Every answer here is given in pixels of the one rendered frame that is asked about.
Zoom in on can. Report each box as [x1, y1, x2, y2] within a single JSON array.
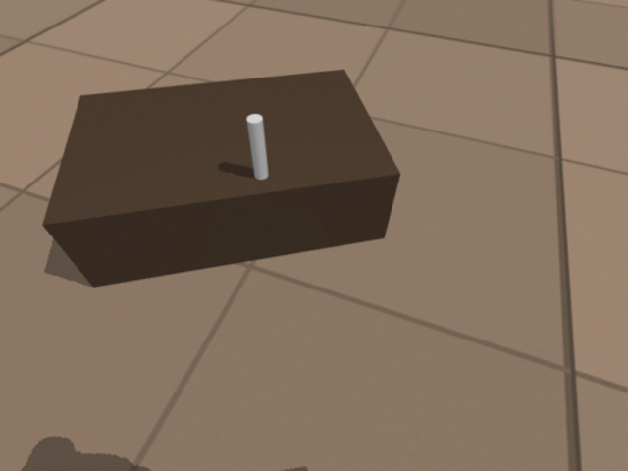
[[246, 114, 269, 180]]

